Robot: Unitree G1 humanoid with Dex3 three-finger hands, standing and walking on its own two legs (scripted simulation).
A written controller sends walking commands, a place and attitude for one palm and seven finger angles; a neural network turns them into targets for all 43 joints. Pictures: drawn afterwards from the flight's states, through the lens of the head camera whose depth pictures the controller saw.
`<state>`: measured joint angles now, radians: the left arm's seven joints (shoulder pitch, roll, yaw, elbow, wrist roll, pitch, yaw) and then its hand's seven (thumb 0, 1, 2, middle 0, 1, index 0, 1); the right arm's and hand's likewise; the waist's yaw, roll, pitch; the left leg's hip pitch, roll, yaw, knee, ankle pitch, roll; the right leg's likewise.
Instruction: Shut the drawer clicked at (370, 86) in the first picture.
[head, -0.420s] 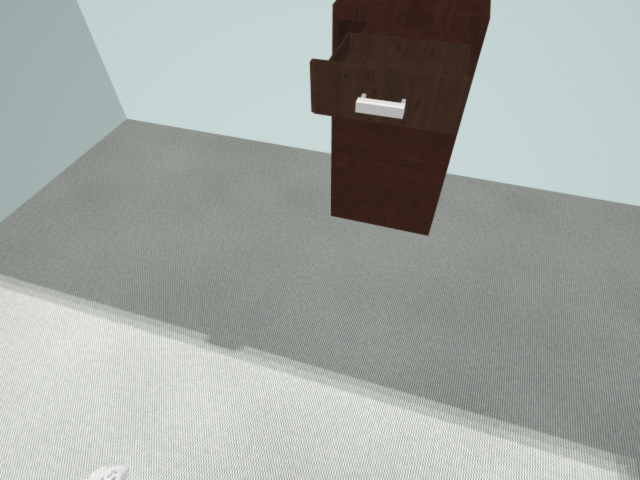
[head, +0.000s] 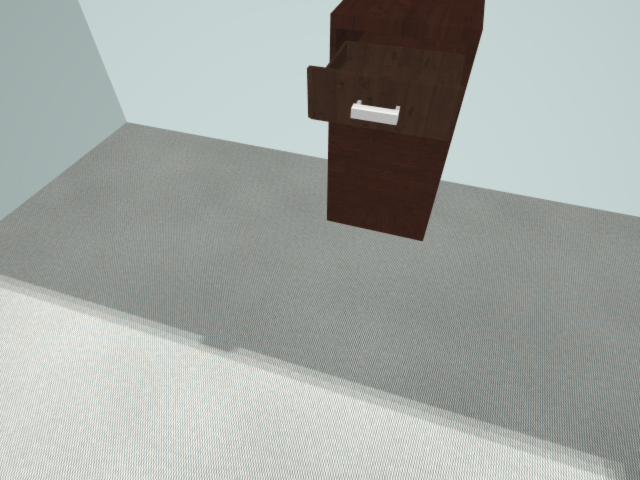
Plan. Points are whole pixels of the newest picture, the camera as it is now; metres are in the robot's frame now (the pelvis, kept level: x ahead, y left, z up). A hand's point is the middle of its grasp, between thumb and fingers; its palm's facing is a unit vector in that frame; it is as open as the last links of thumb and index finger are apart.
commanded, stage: stand and wait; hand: left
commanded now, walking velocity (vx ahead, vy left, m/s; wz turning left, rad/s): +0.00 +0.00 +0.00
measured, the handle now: (376, 110) +0.97 -0.09 -0.02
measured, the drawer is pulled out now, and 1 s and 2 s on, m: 0.30 0.30 0.30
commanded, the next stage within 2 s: look at it before walking up in 0.40 s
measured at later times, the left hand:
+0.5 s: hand out of the picture +0.06 +0.24 -0.16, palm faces -0.03 -0.95 -0.32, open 7.4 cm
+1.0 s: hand out of the picture +0.07 +0.25 -0.15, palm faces -0.03 -0.95 -0.32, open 7.4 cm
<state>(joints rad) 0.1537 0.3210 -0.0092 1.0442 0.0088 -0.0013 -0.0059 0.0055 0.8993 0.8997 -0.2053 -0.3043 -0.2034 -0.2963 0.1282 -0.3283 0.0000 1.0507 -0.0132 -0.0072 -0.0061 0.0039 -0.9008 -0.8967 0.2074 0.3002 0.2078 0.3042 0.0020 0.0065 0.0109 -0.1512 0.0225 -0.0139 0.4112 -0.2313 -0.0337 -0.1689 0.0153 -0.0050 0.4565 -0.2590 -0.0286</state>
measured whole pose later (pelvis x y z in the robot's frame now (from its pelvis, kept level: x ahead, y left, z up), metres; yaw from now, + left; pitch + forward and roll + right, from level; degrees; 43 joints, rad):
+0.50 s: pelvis -0.01 +0.00 +0.00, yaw +0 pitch -1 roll +0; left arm 0.16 0.32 -0.01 1.09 0.01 0.00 -0.01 0.01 0.90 0.90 -0.20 -0.30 -0.20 -0.30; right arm 0.16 -0.32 0.00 1.12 -0.01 -0.01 0.00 0.00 -0.90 -0.90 0.21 0.30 0.21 0.30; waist 0.00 0.00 0.02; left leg -0.16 0.02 -0.01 0.38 -0.20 -0.03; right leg -0.17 0.02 0.00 0.41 -0.22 -0.02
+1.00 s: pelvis +0.00 +0.01 +0.00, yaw -1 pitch -1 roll +0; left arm 0.16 0.32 -0.01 1.09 0.01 -0.01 0.00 0.00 0.90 0.90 -0.20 -0.30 -0.20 -0.30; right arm 0.13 -0.32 0.00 1.11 -0.01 -0.02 0.00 0.00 -0.90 -0.90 0.21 0.30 0.21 0.30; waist 0.00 0.00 0.02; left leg -0.13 0.02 0.00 0.36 -0.21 -0.02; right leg -0.15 0.01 0.01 0.39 -0.22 -0.01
